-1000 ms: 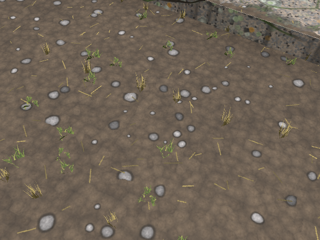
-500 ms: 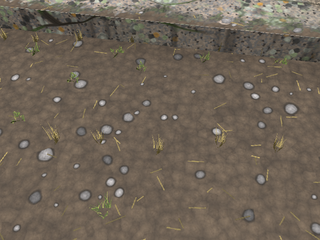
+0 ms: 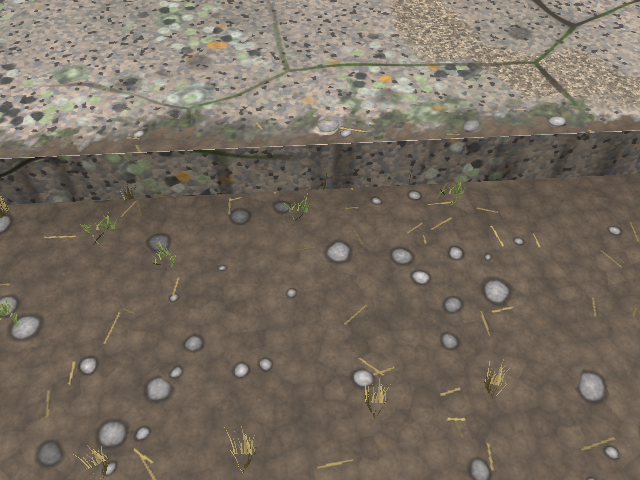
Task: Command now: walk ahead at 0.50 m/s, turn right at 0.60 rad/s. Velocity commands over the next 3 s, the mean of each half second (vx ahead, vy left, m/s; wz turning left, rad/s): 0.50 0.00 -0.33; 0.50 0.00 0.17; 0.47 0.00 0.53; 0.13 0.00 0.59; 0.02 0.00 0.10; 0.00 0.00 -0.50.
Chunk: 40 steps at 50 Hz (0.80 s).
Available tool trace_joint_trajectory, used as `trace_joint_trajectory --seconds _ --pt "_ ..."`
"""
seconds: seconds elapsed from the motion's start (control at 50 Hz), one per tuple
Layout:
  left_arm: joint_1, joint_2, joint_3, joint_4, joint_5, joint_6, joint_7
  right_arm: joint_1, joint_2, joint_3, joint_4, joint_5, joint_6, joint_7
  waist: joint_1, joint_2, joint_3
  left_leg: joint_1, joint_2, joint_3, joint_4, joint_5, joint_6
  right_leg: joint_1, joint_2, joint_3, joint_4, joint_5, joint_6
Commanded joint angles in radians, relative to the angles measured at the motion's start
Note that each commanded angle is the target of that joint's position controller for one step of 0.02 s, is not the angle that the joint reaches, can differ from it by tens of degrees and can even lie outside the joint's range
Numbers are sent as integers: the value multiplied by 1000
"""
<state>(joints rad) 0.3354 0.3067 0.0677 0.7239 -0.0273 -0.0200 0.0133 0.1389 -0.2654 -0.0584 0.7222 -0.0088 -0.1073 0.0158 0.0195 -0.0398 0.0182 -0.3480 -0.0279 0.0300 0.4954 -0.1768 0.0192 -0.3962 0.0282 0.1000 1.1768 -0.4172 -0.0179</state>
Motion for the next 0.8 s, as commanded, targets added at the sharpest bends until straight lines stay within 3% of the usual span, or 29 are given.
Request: trace_joint_trajectory --seconds 0.02,0.08,0.18,0.28,0.32,0.34,0.36,0.38,0.4,0.42,0.44,0.46,0.48,0.5,0.54,0.58,0.64,0.7,0.8 --pt "-50 100 33 -109 -1 -8 -8 59 -97 -25 -21 -5 -2 -9 -42 158 -14 251 283 -308 -285 -38 147 -291 -130 26 17 89 8" --pt "-78 53 22 -133 0 4 -13 68 -127 -37 5 4 -13 -10 -35 134 3 226 292 -197 -337 77 175 -313 -148 6 -66 141 22" --pt "-182 15 0 -151 9 -16 -30 98 -164 -41 48 11 -7 -5 -61 94 16 250 257 -40 -356 222 171 -272 -126 -27 -362 364 18" --pt "-338 14 -11 -201 6 -34 -56 195 -208 -48 107 37 19 -5 -103 98 61 347 293 -5 -336 267 155 -228 -94 -98 -568 374 -12" --pt "-337 38 -2 -210 9 -35 -60 204 -226 -51 126 45 33 -8 -78 120 49 408 315 2 -276 423 140 -185 -69 -120 -612 292 -43" --pt "-290 61 10 -201 14 -35 -59 198 -238 -52 131 48 39 -11 -39 136 11 420 310 20 -204 590 126 -94 -41 -143 -637 269 -63" --pt "-167 93 30 -164 19 -34 -55 184 -238 -49 135 51 45 -14 39 133 -64 389 281 62 -58 726 101 94 -8 -170 -688 316 -92" --pt "-14 147 57 -117 20 -28 -43 190 -209 -35 133 41 43 -20 107 118 -159 258 238 94 139 668 65 354 -21 -139 -671 357 -120" --pt "124 259 81 -99 36 -21 -26 238 -116 1 86 7 28 -14 116 -80 -321 -115 135 117 533 232 4 759 -288 246 -642 355 -245" --pt "126 243 70 -96 20 -23 -28 265 -89 16 99 11 7 -5 89 -184 -452 -303 15 -35 771 -400 -18 845 -434 629 -807 255 -355" --pt "81 175 46 -97 20 -29 -34 182 -182 -13 80 46 -6 4 105 -100 -335 -404 75 -110 836 -378 -4 753 -400 530 -839 204 -310" --pt "25 141 35 -95 20 -34 -35 109 -177 -10 55 59 -12 5 84 -80 -201 -431 117 -85 805 -300 7 610 -352 376 -855 242 -274" --pt "-34 111 25 -90 20 -39 -38 88 -163 -9 56 44 -10 1 46 -28 -117 -402 151 -73 732 -225 3 470 -306 275 -886 311 -250" --pt "-77 80 16 -93 26 -45 -40 98 -162 -14 64 27 0 -3 10 -38 -79 -341 177 -81 673 -171 -4 368 -272 208 -920 370 -234" --pt "-110 76 17 -89 30 -58 -40 146 -125 -8 84 23 22 -1 -34 -47 -64 -257 186 -81 632 -112 -23 261 -254 157 -987 405 -244" --pt "-107 95 23 -69 28 -71 -36 122 -105 -4 77 17 37 -6 -47 -29 -33 -277 188 -78 562 -52 -44 221 -252 102 -1027 454 -253" --pt "-74 110 27 -37 26 -73 -24 19 -90 5 49 8 36 -4 -20 -12 8 -312 180 -75 366 122 -58 226 -224 24 -1049 460 -231" --pt "-45 132 32 -9 28 -72 -16 -65 -71 17 36 22 28 13 17 -17 31 -266 145 -45 187 277 -45 238 -213 -62 -1066 421 -194" --pt "11 148 44 53 17 -61 -9 -160 -94 14 -16 31 29 37 46 -6 63 -314 115 -65 80 225 12 417 -288 -111 -1024 428 -156"
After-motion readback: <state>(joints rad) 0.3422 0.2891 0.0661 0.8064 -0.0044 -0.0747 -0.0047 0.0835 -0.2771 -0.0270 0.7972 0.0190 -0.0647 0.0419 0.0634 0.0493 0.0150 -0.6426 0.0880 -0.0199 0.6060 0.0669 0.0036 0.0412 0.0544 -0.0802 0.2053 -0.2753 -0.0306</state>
